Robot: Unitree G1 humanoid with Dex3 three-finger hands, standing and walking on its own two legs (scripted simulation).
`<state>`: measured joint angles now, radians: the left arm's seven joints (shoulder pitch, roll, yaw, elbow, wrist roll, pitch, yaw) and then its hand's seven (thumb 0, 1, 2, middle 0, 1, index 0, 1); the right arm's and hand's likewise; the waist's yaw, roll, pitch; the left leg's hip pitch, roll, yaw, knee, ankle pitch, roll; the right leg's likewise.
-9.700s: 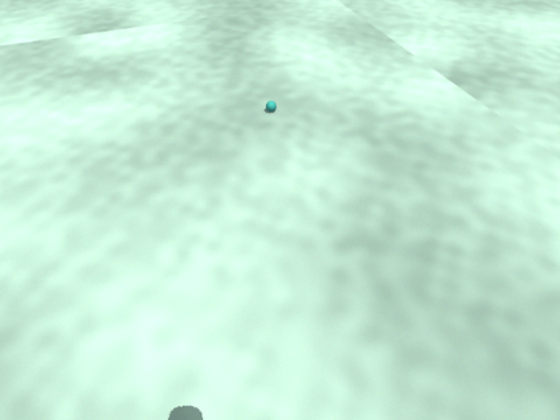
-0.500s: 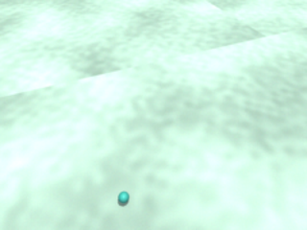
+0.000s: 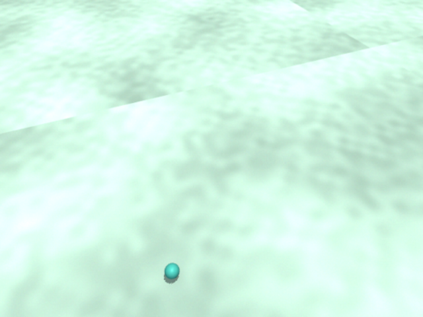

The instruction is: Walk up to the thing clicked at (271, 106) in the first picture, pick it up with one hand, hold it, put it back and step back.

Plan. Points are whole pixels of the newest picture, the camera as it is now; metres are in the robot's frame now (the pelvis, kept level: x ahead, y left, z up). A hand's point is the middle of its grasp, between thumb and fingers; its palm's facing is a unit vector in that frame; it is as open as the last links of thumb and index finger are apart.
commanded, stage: stand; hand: left
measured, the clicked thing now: (172, 271) +0.44 +0.19 -0.75
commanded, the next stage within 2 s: walk up in 0.36 s
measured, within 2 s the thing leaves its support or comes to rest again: neither
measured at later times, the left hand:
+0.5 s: hand out of the picture +0.08 +0.25 -0.16, palm faces +0.00 -0.94 -0.34, open 7.4 cm
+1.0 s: hand out of the picture +0.10 +0.23 -0.16, palm faces +0.03 -0.94 -0.35, open 7.4 cm
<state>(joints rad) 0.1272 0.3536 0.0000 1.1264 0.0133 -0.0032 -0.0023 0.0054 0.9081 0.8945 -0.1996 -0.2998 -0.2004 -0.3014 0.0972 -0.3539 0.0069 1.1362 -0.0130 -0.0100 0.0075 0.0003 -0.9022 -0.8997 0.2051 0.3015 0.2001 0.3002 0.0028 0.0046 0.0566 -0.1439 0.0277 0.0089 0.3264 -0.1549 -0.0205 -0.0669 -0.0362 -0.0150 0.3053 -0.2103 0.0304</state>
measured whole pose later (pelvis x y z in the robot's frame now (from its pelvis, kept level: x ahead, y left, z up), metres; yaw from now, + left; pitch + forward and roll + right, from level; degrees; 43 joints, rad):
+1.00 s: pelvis +0.02 -0.03 -0.01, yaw +1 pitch -2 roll +0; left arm 0.13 0.35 0.05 1.06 0.01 0.03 -0.01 0.01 0.91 0.89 -0.20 -0.30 -0.20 -0.30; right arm 0.14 -0.36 -0.01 1.06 -0.02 -0.01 -0.02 0.00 -0.90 -0.90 0.21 0.30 0.20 0.30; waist 0.01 0.00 0.06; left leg -0.14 0.06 -0.01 0.41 -0.23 -0.05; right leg -0.06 0.00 -0.03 0.39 -0.30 -0.01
